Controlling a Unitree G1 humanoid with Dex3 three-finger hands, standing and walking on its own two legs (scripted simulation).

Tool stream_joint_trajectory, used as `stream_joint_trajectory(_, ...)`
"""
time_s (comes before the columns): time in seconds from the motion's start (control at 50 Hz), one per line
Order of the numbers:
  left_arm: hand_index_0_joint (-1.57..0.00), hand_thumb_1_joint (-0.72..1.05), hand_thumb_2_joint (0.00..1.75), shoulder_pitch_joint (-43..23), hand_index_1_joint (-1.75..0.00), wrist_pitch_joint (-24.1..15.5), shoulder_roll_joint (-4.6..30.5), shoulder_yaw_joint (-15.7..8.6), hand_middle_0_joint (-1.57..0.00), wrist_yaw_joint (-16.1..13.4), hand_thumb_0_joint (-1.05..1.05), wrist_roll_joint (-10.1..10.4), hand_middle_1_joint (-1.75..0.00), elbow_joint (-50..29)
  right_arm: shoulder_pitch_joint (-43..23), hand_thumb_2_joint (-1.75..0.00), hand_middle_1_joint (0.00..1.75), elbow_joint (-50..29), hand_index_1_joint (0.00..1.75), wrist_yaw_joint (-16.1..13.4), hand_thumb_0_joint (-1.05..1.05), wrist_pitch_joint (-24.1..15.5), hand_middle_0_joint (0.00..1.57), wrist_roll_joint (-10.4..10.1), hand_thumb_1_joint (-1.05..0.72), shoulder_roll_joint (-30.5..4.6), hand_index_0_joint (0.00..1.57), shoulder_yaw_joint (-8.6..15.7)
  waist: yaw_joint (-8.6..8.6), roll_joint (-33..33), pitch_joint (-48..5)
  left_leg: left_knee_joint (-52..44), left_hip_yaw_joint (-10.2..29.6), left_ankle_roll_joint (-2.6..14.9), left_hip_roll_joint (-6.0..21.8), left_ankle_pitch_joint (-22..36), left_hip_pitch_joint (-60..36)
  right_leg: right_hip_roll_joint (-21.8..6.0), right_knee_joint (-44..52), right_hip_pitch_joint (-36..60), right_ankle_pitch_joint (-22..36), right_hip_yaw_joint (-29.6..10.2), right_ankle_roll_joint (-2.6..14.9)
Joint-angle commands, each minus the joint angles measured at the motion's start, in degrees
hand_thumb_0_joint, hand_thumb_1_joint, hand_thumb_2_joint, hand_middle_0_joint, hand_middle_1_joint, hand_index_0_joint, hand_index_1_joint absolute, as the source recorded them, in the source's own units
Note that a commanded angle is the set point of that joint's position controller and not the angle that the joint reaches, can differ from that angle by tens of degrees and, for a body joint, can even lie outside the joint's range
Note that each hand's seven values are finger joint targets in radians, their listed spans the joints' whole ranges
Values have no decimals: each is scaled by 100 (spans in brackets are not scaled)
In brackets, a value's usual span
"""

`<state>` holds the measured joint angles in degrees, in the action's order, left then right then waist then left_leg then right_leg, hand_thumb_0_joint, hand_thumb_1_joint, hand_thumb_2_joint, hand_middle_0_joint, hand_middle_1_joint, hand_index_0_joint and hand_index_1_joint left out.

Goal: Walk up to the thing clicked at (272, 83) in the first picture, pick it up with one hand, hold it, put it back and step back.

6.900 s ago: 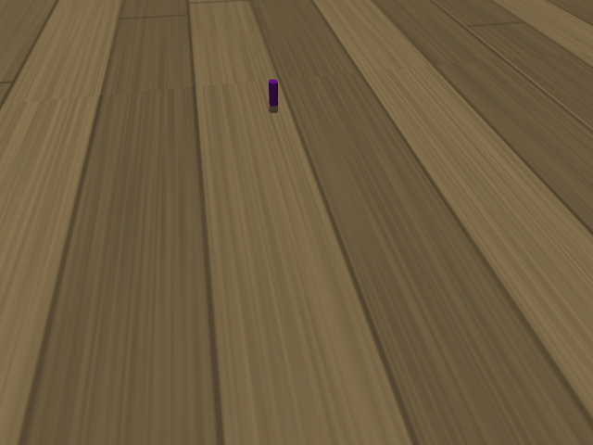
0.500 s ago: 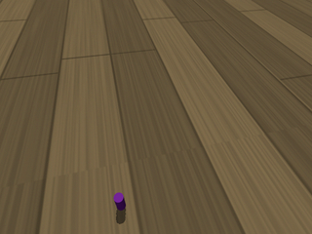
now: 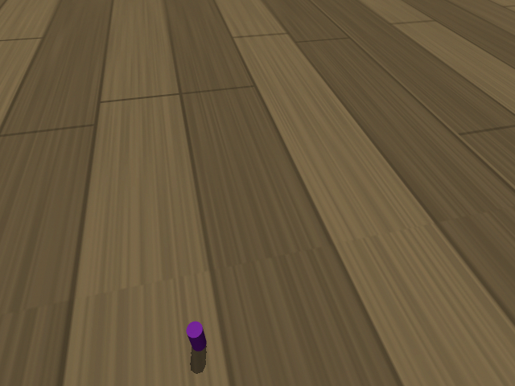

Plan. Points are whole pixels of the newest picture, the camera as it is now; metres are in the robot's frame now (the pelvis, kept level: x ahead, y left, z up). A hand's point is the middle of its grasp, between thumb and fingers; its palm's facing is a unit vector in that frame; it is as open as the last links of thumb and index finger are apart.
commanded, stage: walk up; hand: left
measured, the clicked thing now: (196, 336) +0.42 +0.20 -0.71
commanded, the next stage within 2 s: stand in 0.04 s
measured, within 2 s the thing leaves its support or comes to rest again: neither
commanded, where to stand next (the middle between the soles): +0.07 -0.01 m, yaw +0 degrees
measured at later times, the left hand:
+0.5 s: hand out of the picture +0.07 +0.25 -0.16, palm faces -0.02 -0.94 -0.34, open 7.4 cm
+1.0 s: hand out of the picture +0.06 +0.25 -0.16, palm faces -0.02 -0.94 -0.34, open 7.4 cm
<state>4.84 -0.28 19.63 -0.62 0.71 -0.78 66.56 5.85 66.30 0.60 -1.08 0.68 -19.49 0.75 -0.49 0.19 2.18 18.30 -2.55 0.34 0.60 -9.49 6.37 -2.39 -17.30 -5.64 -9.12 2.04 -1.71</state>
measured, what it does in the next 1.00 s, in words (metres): stands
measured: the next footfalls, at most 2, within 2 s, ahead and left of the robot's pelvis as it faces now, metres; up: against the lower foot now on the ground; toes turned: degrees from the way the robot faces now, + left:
none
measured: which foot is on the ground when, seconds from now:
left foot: down 0.00-1.00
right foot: down 0.00-1.00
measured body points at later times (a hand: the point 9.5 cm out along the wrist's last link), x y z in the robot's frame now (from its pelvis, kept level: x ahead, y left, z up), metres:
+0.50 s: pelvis +0.00 +0.00 +0.00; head +0.00 +0.00 +0.45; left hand +0.07 +0.30 -0.13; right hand +0.08 -0.30 -0.13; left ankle +0.01 +0.11 -0.75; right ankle +0.00 -0.14 -0.75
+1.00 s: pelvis +0.00 -0.01 +0.00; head +0.00 -0.01 +0.45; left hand +0.06 +0.29 -0.13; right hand +0.08 -0.31 -0.13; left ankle +0.01 +0.11 -0.75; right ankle +0.00 -0.14 -0.75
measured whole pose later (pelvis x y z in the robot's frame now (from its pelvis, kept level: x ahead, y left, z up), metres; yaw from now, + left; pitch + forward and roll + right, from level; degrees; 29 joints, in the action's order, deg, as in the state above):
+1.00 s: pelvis +0.00 -0.01 +0.00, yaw +1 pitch -2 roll +0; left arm 6.9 -0.6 20.2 0.4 0.6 -0.8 65.3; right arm 6.3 65.6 0.7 -0.6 0.6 -20.1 0.0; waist -0.3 -0.1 2.5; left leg 18.1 -1.1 -0.3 0.8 -9.0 6.8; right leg -2.2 -17.5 -5.7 -9.4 3.4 -1.1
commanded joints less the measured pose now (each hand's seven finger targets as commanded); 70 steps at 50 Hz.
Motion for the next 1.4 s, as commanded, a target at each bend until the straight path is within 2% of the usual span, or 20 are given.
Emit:
stream_joint_trajectory(0.0,-20,90,90,-237,-30,-108,1145,-212,-20,-83,0,1,-30,-349,-334,-90,30,-382,30,-92,0,-117,20,10,-90,-1239,20,200,65,-70,-282,-452,645,76,681,310,90,-514,222,19,412,-453,198)
stream_joint_trajectory(0.02,-20,90,90,-211,-30,-132,1191,-195,-20,-105,0,-1,-30,-394,-377,-90,30,-398,30,-102,0,-99,20,-1,-90,-1259,20,192,68,-36,-285,-391,675,43,748,642,58,-602,226,14,465,-466,197)
stream_joint_trajectory(0.08,-20,90,90,-218,-30,-147,1228,-202,-20,-116,0,11,-30,-409,-293,-90,30,-398,30,-103,0,-89,20,-2,-90,-1228,20,181,19,5,-429,-319,655,41,757,867,-73,-626,235,64,627,-493,216)
stream_joint_trajectory(0.26,-20,90,90,-187,-30,-140,1246,-168,-20,-118,0,0,-30,-452,-333,-90,30,-413,30,-95,0,-71,20,-6,-90,-1234,20,152,25,-7,-456,-356,682,43,763,693,-36,-631,254,88,492,-462,210)
stream_joint_trajectory(0.3,-20,90,90,-151,-30,-141,1216,-148,-20,-118,0,-4,-30,-451,-363,-90,30,-408,30,-90,0,-62,20,-8,-90,-1255,20,152,40,10,-382,-377,688,37,736,513,-10,-611,297,-7,305,-438,194)
stream_joint_trajectory(0.5,-20,90,90,-97,-30,-138,1247,-150,-20,-110,0,13,-30,-460,-302,-90,30,-402,30,-79,0,-75,20,2,-90,-1268,20,141,46,-42,-337,-420,731,36,755,528,103,-622,251,73,271,-435,214)
stream_joint_trajectory(0.54,-20,90,90,-30,-30,-141,1237,-141,-20,-106,0,-3,-30,-433,-341,-90,30,-404,30,-78,0,-59,20,-12,-90,-1281,20,143,61,-58,-264,-406,723,44,715,272,90,-620,327,-32,165,-436,209)
stream_joint_trajectory(0.6,-20,90,90,-79,-30,-132,1289,-159,-20,-106,0,6,-30,-463,-265,-90,30,-385,30,-78,0,-62,20,-10,-90,-1271,20,131,42,-27,-241,-460,749,30,708,256,131,-609,290,-40,97,-442,224)
stream_joint_trajectory(0.76,-20,90,90,-50,-30,-153,1254,-143,-20,-107,0,0,-30,-488,-241,-90,30,-417,30,-81,0,-78,20,1,-90,-1272,20,125,48,-34,-405,-358,739,45,744,674,48,-639,245,85,401,-428,210)
stream_joint_trajectory(0.82,-20,90,90,-40,-30,-152,1262,-141,-20,-113,0,0,-30,-471,-249,-90,30,-394,30,-85,0,-64,20,-3,-90,-1282,20,131,46,-3,-346,-343,751,49,745,603,52,-638,260,57,336,-430,218)
stream_joint_trajectory(0.86,-20,90,90,-33,-30,-133,1256,-148,-20,-106,0,5,-30,-456,-176,-90,30,-373,30,-87,0,-56,20,-5,-90,-1273,20,115,30,-55,-235,-422,749,23,701,326,189,-631,291,33,199,-441,223)
stream_joint_trajectory(0.94,-20,90,90,-35,-30,-146,1279,-146,-20,-114,0,-4,-30,-478,-199,-90,30,-415,30,-85,0,-51,20,4,-90,-1254,20,117,34,27,-332,-363,738,48,725,464,97,-634,288,23,235,-429,222)
stream_joint_trajectory(1.12,-20,90,90,-50,-30,-130,1273,-159,-20,-109,0,-2,-30,-498,-186,-90,30,-401,30,-89,0,-51,20,1,-90,-1260,20,112,40,-51,-277,-372,737,13,699,378,150,-636,285,32,204,-443,245)
stream_joint_trajectory(1.28,-20,90,90,-14,-30,-155,1262,-156,-20,-114,0,9,-30,-511,-178,-90,30,-434,30,-94,0,-65,20,-3,-90,-1262,20,113,38,-30,-437,-282,715,53,745,873,-44,-648,219,130,648,-417,243)
stream_joint_trajectory(1.38,-20,90,90,7,-30,-149,1255,-156,-20,-120,0,11,-30,-495,-159,-90,30,-444,30,-99,0,-56,20,-8,-90,-1270,20,109,41,-21,-396,-275,698,58,743,839,-30,-647,235,128,660,-423,236)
